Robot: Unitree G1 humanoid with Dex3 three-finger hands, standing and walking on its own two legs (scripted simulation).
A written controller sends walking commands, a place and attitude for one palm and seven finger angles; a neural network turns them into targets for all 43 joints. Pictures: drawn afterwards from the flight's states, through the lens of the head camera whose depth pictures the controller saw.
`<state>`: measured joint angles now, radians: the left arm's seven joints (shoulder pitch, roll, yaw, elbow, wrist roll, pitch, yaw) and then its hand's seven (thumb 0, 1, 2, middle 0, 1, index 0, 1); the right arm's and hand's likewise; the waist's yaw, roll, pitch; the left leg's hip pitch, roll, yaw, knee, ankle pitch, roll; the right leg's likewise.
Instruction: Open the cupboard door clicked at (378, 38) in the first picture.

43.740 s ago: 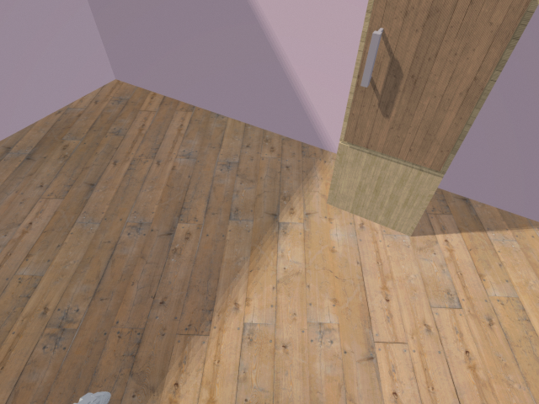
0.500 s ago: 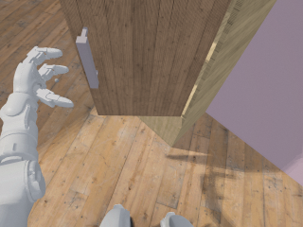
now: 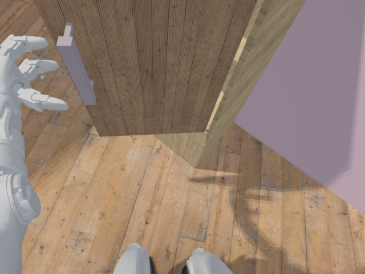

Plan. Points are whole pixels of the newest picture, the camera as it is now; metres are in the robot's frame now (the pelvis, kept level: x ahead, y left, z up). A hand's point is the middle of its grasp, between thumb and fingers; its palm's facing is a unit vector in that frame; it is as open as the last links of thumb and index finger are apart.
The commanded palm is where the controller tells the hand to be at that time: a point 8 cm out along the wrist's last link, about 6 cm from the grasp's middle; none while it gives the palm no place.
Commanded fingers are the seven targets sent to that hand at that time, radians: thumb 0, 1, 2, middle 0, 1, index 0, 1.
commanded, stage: move the hooked fingers beside the handle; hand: left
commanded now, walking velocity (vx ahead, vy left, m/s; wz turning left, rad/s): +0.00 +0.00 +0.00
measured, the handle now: (80, 68) +0.54 +0.18 +0.08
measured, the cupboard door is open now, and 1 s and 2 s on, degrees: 45 45 44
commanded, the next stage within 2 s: slide the fingers in behind the handle in 0.60 s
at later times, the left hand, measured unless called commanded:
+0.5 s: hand (45, 82) +0.50 +0.24 +0.08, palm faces +0.02 -1.00 +0.02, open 14.0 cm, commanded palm +0.48 +0.28 +0.09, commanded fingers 0.00 -0.50 0.30 -0.30 -1.20 -0.30 -1.20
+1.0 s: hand (55, 82) +0.50 +0.22 +0.08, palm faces +0.04 -1.00 +0.00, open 14.0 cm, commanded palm +0.48 +0.25 +0.09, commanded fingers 0.00 -0.50 0.30 -0.30 -1.20 -0.30 -1.20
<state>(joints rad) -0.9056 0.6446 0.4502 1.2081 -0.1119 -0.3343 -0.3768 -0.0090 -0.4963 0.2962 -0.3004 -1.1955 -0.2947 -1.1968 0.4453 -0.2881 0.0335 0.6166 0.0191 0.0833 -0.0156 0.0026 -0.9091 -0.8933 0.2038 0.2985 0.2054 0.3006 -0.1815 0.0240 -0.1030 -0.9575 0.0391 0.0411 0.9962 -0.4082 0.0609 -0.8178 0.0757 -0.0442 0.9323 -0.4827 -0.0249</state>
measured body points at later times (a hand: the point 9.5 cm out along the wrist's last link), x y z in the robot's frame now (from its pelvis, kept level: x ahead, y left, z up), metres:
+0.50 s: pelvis +0.00 +0.01 +0.00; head +0.12 +0.04 +0.43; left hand +0.49 +0.29 +0.08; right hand +0.02 -0.26 -0.10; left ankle +0.03 +0.08 -0.67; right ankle -0.03 -0.11 -0.67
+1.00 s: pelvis -0.01 +0.01 +0.00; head +0.11 +0.04 +0.43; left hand +0.49 +0.27 +0.09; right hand -0.01 -0.27 -0.10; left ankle +0.03 +0.08 -0.67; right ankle -0.03 -0.11 -0.67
